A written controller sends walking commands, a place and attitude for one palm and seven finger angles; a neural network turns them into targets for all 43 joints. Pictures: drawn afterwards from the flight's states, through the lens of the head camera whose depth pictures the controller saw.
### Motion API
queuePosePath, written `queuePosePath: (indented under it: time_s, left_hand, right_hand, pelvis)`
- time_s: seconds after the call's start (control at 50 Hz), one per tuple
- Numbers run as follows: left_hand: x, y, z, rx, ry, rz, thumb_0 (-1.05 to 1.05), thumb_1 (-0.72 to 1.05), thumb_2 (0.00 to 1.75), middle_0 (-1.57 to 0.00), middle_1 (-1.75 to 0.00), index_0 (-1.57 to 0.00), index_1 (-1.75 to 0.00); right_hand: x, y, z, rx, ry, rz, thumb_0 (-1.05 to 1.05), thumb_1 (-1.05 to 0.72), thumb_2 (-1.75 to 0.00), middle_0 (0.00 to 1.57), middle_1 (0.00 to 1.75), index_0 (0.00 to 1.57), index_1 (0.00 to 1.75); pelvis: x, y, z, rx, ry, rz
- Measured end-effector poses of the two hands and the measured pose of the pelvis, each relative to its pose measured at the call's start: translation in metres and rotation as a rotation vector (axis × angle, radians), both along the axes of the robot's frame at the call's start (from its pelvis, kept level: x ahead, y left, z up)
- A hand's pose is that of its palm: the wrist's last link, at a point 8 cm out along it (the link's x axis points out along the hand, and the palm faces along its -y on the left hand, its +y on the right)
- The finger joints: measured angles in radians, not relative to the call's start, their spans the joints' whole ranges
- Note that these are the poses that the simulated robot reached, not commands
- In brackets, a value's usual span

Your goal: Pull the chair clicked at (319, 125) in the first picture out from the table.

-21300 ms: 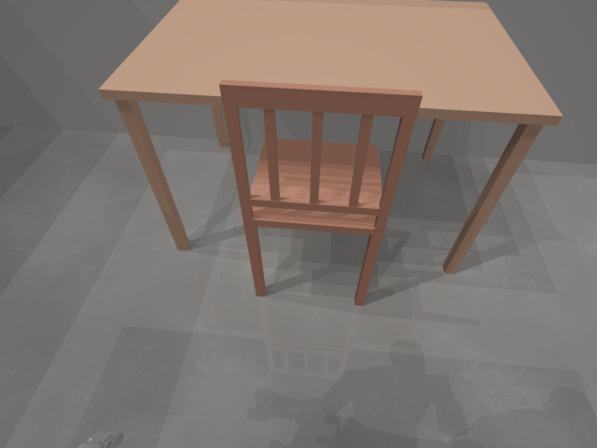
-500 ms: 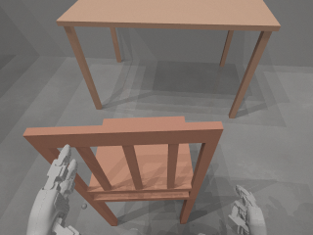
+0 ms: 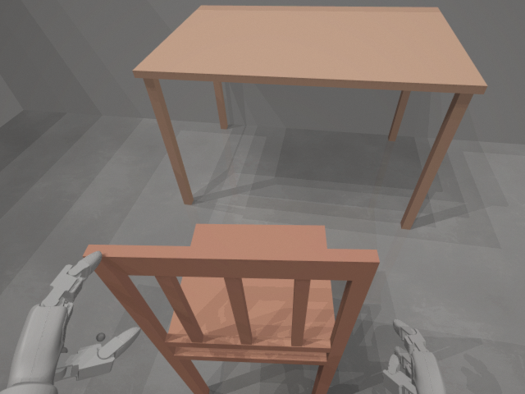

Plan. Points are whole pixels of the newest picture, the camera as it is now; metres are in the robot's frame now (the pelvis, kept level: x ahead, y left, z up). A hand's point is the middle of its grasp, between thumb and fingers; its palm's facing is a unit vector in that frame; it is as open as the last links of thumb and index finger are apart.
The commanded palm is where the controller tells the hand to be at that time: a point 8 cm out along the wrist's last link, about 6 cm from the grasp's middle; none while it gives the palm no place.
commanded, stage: draw the hand back to the body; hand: left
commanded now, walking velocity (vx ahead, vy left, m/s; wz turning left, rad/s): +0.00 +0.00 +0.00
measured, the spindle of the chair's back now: (240, 312) +0.28 +0.09 -0.08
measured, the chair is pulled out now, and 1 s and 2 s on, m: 0.65 0.65 0.65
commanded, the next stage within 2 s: step back with the hand held close in 0.58 s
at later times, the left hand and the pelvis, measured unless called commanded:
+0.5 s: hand (83, 268) +0.20 +0.24 +0.16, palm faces +0.41 -0.79 -0.46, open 7.5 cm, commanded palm +0.16 +0.29 +0.18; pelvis +0.01 -0.01 +0.01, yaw -2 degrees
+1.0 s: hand (69, 279) +0.19 +0.25 +0.16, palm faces +0.32 -0.79 -0.53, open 7.4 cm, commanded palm +0.13 +0.30 +0.19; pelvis -0.02 +0.01 +0.01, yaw -3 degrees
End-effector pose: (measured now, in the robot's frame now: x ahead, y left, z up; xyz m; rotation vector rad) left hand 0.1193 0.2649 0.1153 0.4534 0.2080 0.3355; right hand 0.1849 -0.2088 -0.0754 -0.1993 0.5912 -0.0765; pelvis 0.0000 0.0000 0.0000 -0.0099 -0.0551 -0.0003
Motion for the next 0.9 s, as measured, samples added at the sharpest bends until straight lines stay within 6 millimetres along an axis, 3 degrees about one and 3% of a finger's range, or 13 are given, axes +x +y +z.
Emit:
queuePosePath:
  time_s: [0.14, 0.22, 0.34, 0.5, 0.74, 0.82, 0.9]
  left_hand:
    - [0.021, 0.018, 0.067, 0.121, -0.290, 0.082, 0.00, 0.48, 0.70, -0.16, -0.21, -0.24, -0.26]
    - [0.034, 0.021, 0.085, 0.145, -0.366, 0.083, 0.01, 0.63, 0.77, -0.17, -0.24, -0.21, -0.27]
    - [0.045, 0.018, 0.074, 0.115, -0.310, 0.054, 0.01, 0.80, 0.85, -0.19, -0.28, -0.20, -0.28]
    - [0.042, 0.011, 0.068, 0.111, -0.271, 0.024, 0.01, 0.87, 0.89, -0.21, -0.30, -0.21, -0.29]
    - [0.041, 0.017, 0.072, 0.107, -0.304, 0.032, 0.02, 0.89, 0.90, -0.21, -0.30, -0.21, -0.30]
    - [0.045, 0.024, 0.082, 0.149, -0.340, 0.002, 0.02, 0.89, 0.90, -0.21, -0.30, -0.21, -0.30]
    - [0.045, 0.025, 0.079, 0.170, -0.299, -0.037, 0.01, 0.89, 0.90, -0.21, -0.30, -0.21, -0.30]
  right_hand:
    - [0.013, 0.002, 0.001, 0.021, 0.003, 0.034, 0.01, -0.90, -0.90, 0.21, 0.30, 0.20, 0.30]
    - [0.014, -0.004, 0.001, 0.036, 0.022, 0.010, 0.01, -0.90, -0.90, 0.21, 0.30, 0.21, 0.30]
    - [0.004, -0.023, -0.001, 0.026, 0.064, -0.044, 0.01, -0.90, -0.90, 0.21, 0.30, 0.21, 0.30]
    - [-0.012, -0.039, -0.005, -0.013, 0.109, -0.086, 0.01, -0.90, -0.90, 0.21, 0.30, 0.20, 0.30]
    - [-0.011, -0.026, -0.004, 0.013, 0.093, -0.070, 0.01, -0.90, -0.90, 0.21, 0.30, 0.20, 0.30]
    - [-0.011, -0.021, 0.000, 0.017, 0.094, -0.070, 0.01, -0.90, -0.90, 0.21, 0.30, 0.20, 0.30]
    - [-0.018, -0.020, 0.002, 0.014, 0.105, -0.098, 0.01, -0.90, -0.90, 0.21, 0.30, 0.20, 0.30]
  pelvis:
    - [0.006, -0.004, 0.005, 0.007, -0.016, 0.002]
    - [0.008, -0.006, 0.007, 0.010, -0.015, -0.007]
    - [0.010, -0.009, 0.008, 0.009, -0.010, -0.021]
    - [0.011, -0.009, 0.009, 0.007, -0.014, -0.027]
    - [0.006, -0.006, 0.010, 0.005, -0.017, -0.028]
    - [-0.002, -0.003, 0.010, 0.002, 0.009, -0.031]
    - [-0.010, 0.003, 0.011, 0.009, 0.035, -0.042]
